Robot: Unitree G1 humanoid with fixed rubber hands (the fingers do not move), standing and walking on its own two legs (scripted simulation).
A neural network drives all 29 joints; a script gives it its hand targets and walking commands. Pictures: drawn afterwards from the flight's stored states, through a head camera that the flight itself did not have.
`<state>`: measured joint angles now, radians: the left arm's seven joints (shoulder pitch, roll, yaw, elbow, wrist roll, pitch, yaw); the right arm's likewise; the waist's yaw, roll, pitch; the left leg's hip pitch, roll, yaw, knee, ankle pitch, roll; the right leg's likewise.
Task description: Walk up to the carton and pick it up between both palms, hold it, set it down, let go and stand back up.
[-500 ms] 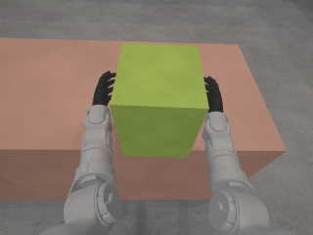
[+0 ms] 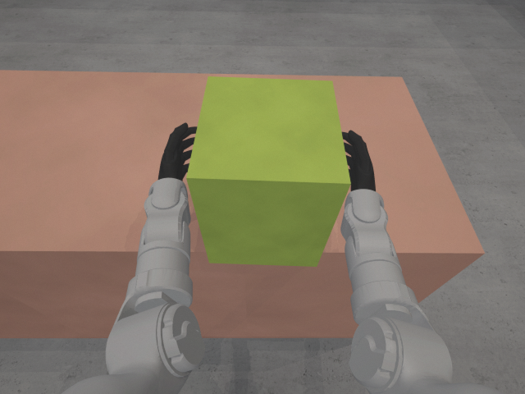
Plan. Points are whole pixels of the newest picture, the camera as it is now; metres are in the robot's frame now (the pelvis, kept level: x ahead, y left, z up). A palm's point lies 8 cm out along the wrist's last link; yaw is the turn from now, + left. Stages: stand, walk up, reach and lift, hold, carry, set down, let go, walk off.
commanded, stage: reach and lift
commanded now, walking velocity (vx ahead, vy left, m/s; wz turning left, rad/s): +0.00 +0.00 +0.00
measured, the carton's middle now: (266, 178) +0.44 +0.01 +0.05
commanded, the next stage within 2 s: none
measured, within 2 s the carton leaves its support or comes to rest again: leaves its support in 0.54 s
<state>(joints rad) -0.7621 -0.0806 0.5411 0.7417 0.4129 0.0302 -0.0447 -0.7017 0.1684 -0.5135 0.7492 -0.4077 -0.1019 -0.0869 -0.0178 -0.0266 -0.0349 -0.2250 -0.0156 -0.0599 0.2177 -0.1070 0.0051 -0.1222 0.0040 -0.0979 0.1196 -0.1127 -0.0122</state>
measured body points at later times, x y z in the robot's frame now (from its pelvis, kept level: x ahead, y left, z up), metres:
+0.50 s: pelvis -0.01 +0.00 +0.00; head +0.01 +0.02 +0.45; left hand +0.41 +0.15 +0.09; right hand +0.39 -0.14 +0.09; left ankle -0.01 +0.11 -0.75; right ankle -0.04 -0.11 -0.75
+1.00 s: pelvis -0.05 -0.01 +0.00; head -0.04 +0.02 +0.45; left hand +0.39 +0.15 +0.12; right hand +0.37 -0.14 +0.13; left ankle -0.01 +0.11 -0.75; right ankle -0.04 -0.11 -0.75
